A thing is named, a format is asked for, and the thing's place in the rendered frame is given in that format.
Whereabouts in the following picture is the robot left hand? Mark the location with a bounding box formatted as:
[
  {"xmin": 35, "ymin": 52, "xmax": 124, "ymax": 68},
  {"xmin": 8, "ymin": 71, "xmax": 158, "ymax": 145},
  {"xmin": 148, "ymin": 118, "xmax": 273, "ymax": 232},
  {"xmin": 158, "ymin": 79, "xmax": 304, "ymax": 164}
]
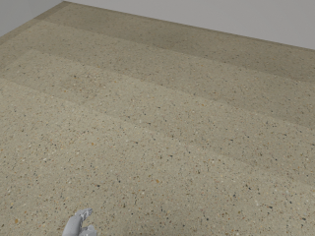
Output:
[{"xmin": 62, "ymin": 207, "xmax": 97, "ymax": 236}]

